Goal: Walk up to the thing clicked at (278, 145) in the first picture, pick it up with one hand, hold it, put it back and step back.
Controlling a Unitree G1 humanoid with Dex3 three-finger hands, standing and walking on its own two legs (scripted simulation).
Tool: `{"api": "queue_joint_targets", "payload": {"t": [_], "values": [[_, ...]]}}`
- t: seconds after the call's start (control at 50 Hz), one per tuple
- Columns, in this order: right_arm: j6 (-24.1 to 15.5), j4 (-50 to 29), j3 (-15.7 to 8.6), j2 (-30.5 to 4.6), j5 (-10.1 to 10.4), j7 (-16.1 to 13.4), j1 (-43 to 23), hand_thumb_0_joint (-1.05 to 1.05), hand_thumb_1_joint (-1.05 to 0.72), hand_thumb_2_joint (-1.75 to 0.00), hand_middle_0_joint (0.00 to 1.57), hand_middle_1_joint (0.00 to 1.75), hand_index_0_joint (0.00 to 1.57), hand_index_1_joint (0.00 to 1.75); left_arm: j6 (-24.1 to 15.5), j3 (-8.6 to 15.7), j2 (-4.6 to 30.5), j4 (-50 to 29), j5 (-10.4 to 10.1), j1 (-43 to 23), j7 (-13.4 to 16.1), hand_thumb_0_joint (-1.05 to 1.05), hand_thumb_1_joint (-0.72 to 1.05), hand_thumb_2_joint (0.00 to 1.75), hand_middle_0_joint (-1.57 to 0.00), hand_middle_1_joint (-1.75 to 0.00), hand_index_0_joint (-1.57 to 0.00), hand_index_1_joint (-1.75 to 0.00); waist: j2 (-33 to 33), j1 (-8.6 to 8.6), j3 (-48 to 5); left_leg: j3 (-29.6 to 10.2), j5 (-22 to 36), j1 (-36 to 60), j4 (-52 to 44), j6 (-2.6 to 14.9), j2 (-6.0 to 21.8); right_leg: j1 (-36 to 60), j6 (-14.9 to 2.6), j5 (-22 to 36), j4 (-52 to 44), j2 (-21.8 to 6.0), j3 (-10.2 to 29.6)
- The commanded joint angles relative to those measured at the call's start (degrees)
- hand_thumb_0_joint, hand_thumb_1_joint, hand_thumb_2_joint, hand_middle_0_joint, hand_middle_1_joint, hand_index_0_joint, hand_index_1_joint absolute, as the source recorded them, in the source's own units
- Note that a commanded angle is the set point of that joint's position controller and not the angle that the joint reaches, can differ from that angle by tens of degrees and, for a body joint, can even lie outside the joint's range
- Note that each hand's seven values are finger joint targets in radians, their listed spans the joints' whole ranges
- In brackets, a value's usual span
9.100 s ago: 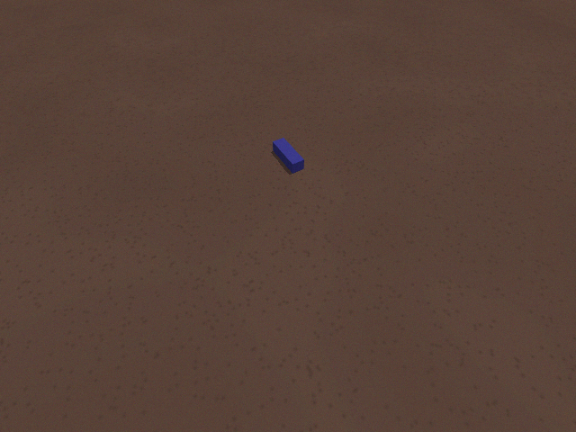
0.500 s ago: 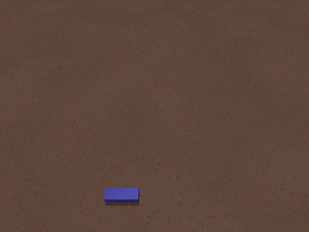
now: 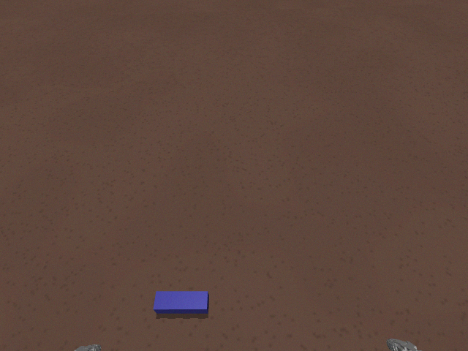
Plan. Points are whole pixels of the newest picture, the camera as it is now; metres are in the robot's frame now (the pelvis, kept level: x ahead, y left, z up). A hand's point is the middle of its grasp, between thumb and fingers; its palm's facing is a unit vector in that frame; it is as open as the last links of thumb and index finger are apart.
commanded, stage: walk up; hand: left
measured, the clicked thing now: (182, 302) +0.39 +0.24 -0.74
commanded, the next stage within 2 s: stand in 0.98 s
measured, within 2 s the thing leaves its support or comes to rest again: neither
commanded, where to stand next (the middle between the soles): +0.00 +0.00 m, yaw +0 degrees
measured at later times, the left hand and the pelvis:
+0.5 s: hand out of the picture +0.08 +0.25 -0.15, palm faces -0.02 -0.94 -0.34, open 7.3 cm; pelvis -0.01 +0.00 +0.01, yaw -1 degrees
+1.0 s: hand out of the picture +0.05 +0.25 -0.15, palm faces -0.02 -0.94 -0.33, open 7.3 cm; pelvis -0.02 +0.01 +0.01, yaw -1 degrees
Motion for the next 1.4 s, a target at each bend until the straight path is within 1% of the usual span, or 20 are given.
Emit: {"api": "queue_joint_targets", "payload": {"t": [0.0, 0.02, 0.06, 0.12, 0.16, 0.28, 0.36, 0.46, 0.54, 0.6, 0.64, 0.7, 0.8, 0.88, 0.94, 0.98, 1.04, 1.1, 1.24, 1.38], "values": [[-0.8, -2.4, -2.5, -11.6, 0.3, -0.7, -1.4, 0.00, -0.90, -0.90, 0.20, 0.30, 0.20, 0.30, -1.4, 2.9, 12.9, -2.1, -0.5, -1.5, 1.0, 0.00, 0.90, 0.90, -0.20, -0.30, -0.20, -0.30, -3.3, 0.15, -8.2, -2.5, 25.6, 4.4, -2.3, 2.73, 5.3, 3.8, -1.91, 33.4, -3.8, -6.9, 4.4], [-0.7, -2.0, -2.5, -11.7, 0.3, -0.7, -1.4, 0.00, -0.90, -0.90, 0.20, 0.30, 0.20, 0.30, -1.4, 2.9, 12.7, -2.0, -0.4, -2.7, 1.0, 0.00, 0.90, 0.90, -0.20, -0.30, -0.20, -0.30, -2.6, -0.22, -8.3, -2.7, 24.7, 4.1, -3.4, 2.48, 5.3, 4.3, -1.89, 31.4, -4.4, -6.9, 4.4], [-0.7, -1.5, -2.4, -11.7, 0.1, -0.7, -2.1, 0.00, -0.90, -0.90, 0.20, 0.30, 0.20, 0.30, -1.3, 2.9, 12.5, -1.7, -0.5, -3.1, 1.1, 0.00, 0.90, 0.90, -0.20, -0.30, -0.20, -0.30, -1.7, 0.02, -9.4, -2.7, 26.1, 5.5, -4.0, 2.42, 5.8, 4.7, -1.87, 30.7, -4.6, -6.9, 4.0], [-0.6, -0.9, -2.2, -11.6, 0.1, -0.7, -3.1, 0.00, -0.90, -0.90, 0.20, 0.30, 0.20, 0.30, -1.2, 2.7, 12.1, -1.2, -0.3, -4.0, 1.0, 0.00, 0.90, 0.90, -0.20, -0.30, -0.20, -0.30, -1.0, 0.10, -8.4, -2.9, 24.3, 5.7, -5.8, 2.28, 5.9, 3.7, -1.64, 27.4, -6.3, -6.7, 4.2], [-0.7, -0.6, -2.2, -11.9, 0.1, -0.7, -2.9, 0.00, -0.90, -0.90, 0.20, 0.30, 0.20, 0.30, -1.2, 2.8, 12.3, -0.9, -0.1, -4.4, 1.0, 0.00, 0.90, 0.90, -0.20, -0.30, -0.20, -0.30, -0.9, -0.04, -8.4, -2.9, 24.1, 5.4, -6.3, 2.37, 6.1, 4.6, -1.63, 27.2, -6.6, -6.6, 4.0], [-0.9, 0.2, -2.1, -11.5, 0.0, -0.6, -3.5, 0.00, -0.90, -0.90, 0.20, 0.30, 0.20, 0.30, -1.2, 2.8, 12.4, 0.2, 0.1, -4.9, 0.7, 0.00, 0.90, 0.90, -0.20, -0.30, -0.20, -0.30, -0.3, -0.06, -6.1, -3.3, 17.9, 4.9, -8.7, 1.98, 5.9, 2.4, -1.51, 20.4, -8.7, -6.1, 4.4], [-0.9, 0.7, -2.2, -11.7, -0.1, -0.5, -2.9, 0.00, -0.90, -0.90, 0.20, 0.30, 0.20, 0.30, -1.4, 2.9, 12.4, 0.3, 0.3, -5.2, 0.6, 0.00, 0.90, 0.90, -0.20, -0.30, -0.20, -0.30, -0.8, -0.44, -6.9, -3.3, 15.7, 4.9, -8.9, 2.09, 5.8, 2.8, -1.76, 19.5, -9.4, -6.4, 4.9], [-1.1, 1.3, -2.3, -11.7, -0.1, -0.6, -2.3, 0.00, -0.90, -0.90, 0.20, 0.30, 0.20, 0.30, -1.4, 3.0, 12.1, 0.7, 0.2, -4.1, 0.6, 0.00, 0.90, 0.90, -0.20, -0.30, -0.20, -0.30, -0.2, -0.25, -7.1, -3.2, 17.1, 5.3, -8.7, 2.21, 6.0, 2.6, -1.86, 19.7, -9.1, -6.3, 4.7], [-1.1, 1.6, -2.2, -11.7, -0.1, -0.6, -2.0, 0.00, -0.90, -0.90, 0.20, 0.30, 0.20, 0.30, -1.2, 2.9, 11.9, 0.9, 0.1, -4.4, 0.5, 0.00, 0.90, 0.90, -0.20, -0.30, -0.20, -0.30, 0.2, -0.45, -5.6, -3.8, 14.8, 4.2, -9.5, 2.06, 5.8, 1.7, -1.76, 17.1, -9.5, -6.1, 5.0], [-1.1, 1.7, -2.3, -11.7, -0.2, -0.6, -1.9, 0.00, -0.90, -0.90, 0.20, 0.30, 0.20, 0.30, -1.2, 2.9, 12.0, 1.1, 0.4, -3.6, 0.4, 0.00, 0.90, 0.90, -0.20, -0.30, -0.20, -0.30, -0.4, -0.30, -6.2, -3.7, 14.1, 4.4, -9.4, 2.51, 6.0, 1.7, -1.72, 16.1, -9.6, -6.0, 4.8], [-1.0, 1.9, -2.2, -11.5, -0.2, -0.6, -1.7, 0.00, -0.90, -0.90, 0.20, 0.30, 0.20, 0.30, -1.1, 2.9, 11.9, 1.3, 0.3, -4.0, 0.4, 0.00, 0.90, 0.90, -0.20, -0.30, -0.20, -0.30, -0.4, -0.48, -4.9, -3.9, 12.7, 3.5, -9.9, 2.34, 5.7, 1.0, -1.46, 15.8, -9.8, -6.0, 5.0], [-1.1, 1.9, -2.2, -11.4, -0.2, -0.5, -1.5, 0.00, -0.90, -0.90, 0.20, 0.30, 0.20, 0.30, -1.2, 2.8, 11.7, 1.4, 0.2, -3.3, 0.3, 0.00, 0.90, 0.90, -0.20, -0.30, -0.20, -0.30, -0.3, -0.22, -5.2, -4.0, 13.0, 4.1, -9.9, 2.34, 5.9, 0.6, -1.47, 14.8, -9.8, -5.8, 5.2], [-1.0, 2.1, -2.3, -11.4, -0.2, -0.5, -1.1, 0.00, -0.90, -0.90, 0.20, 0.30, 0.20, 0.30, -1.1, 2.8, 11.7, 1.4, 0.4, -3.5, 0.3, 0.00, 0.90, 0.90, -0.20, -0.30, -0.20, -0.30, -0.4, -0.51, -4.8, -4.4, 10.9, 2.9, -10.2, 2.39, 5.7, 0.5, -1.56, 13.0, -10.0, -5.7, 5.2], [-1.1, 2.1, -2.3, -11.7, -0.3, -0.5, -1.4, 0.00, -0.90, -0.90, 0.20, 0.30, 0.20, 0.30, -1.1, 2.6, 11.6, 1.4, 0.4, -2.7, 0.3, 0.00, 0.90, 0.90, -0.20, -0.30, -0.20, -0.30, 0.2, -0.29, -4.2, -4.5, 9.8, 2.5, -10.6, 2.46, 5.9, -0.1, -1.49, 11.9, -10.3, -5.6, 5.1], [-1.1, 2.4, -2.3, -11.6, -0.3, -0.5, -1.1, 0.00, -0.90, -0.90, 0.20, 0.30, 0.20, 0.30, -1.1, 2.6, 11.7, 1.4, 0.4, -2.8, 0.3, 0.00, 0.90, 0.90, -0.20, -0.30, -0.20, -0.30, -0.2, -0.34, -4.6, -4.7, 9.7, 2.4, -10.7, 2.47, 5.9, 0.2, -1.48, 12.1, -10.0, -5.7, 5.3], [-1.2, 2.0, -2.2, -11.7, -0.9, -0.7, -0.9, 0.00, -0.90, -0.90, 0.20, 0.30, 0.20, 0.30, -1.3, 2.5, 12.2, 1.2, 0.6, -1.7, 0.3, 0.00, 0.90, 0.90, -0.20, -0.30, -0.20, -0.30, 0.2, -0.38, -4.0, -4.9, 9.1, 1.9, -11.0, 2.27, 6.2, 0.0, -1.30, 11.8, -10.6, -6.5, 5.8], [-1.4, 2.0, -2.1, -11.9, -0.8, -0.5, -0.9, 0.00, -0.90, -0.90, 0.20, 0.30, 0.20, 0.30, -1.5, 2.2, 11.9, 0.8, 0.4, -1.4, 0.3, 0.00, 0.90, 0.90, -0.20, -0.30, -0.20, -0.30, 0.0, -0.11, -4.2, -4.9, 9.9, 2.1, -10.7, 2.36, 6.2, 0.0, -1.28, 12.4, -10.7, -6.6, 5.7], [-1.6, 1.9, -1.8, -11.5, -0.7, -0.5, -0.4, 0.00, -0.90, -0.90, 0.20, 0.30, 0.20, 0.30, -1.5, 2.2, 12.5, 0.7, 0.4, -1.2, 0.3, 0.00, 0.90, 0.90, -0.20, -0.30, -0.20, -0.30, -0.3, -0.45, -4.6, -5.2, 10.5, 2.5, -10.9, 2.13, 6.4, -0.1, -1.25, 12.0, -10.2, -6.6, 5.6], [-1.5, 1.7, -1.7, -12.2, -0.5, -0.5, -0.6, 0.00, -0.90, -0.90, 0.20, 0.30, 0.20, 0.30, -1.5, 1.7, 12.3, 0.2, 0.3, -0.5, 0.3, 0.00, 0.90, 0.90, -0.20, -0.30, -0.20, -0.30, -0.2, -0.29, -5.4, -5.1, 13.2, 3.1, -9.9, 2.09, 6.3, -0.3, -1.18, 14.0, -9.9, -6.5, 5.2], [-1.5, 1.8, -1.3, -12.1, -0.6, -0.5, -0.3, 0.00, -0.90, -0.90, 0.20, 0.30, 0.20, 0.30, -1.5, 1.5, 12.6, -0.2, 0.3, -0.4, 0.5, 0.00, 0.90, 0.90, -0.20, -0.30, -0.20, -0.30, 0.0, -0.33, -5.5, -4.8, 12.9, 2.4, -9.6, 2.09, 6.3, 0.1, -1.29, 14.9, -9.6, -7.0, 5.5]]}}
